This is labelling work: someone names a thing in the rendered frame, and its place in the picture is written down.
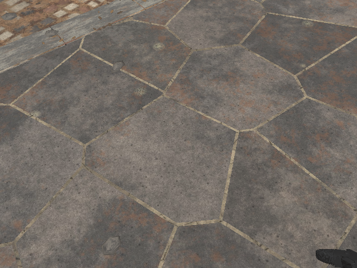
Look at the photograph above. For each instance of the robot right hand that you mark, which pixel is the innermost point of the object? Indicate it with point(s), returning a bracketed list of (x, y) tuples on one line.
[(338, 258)]

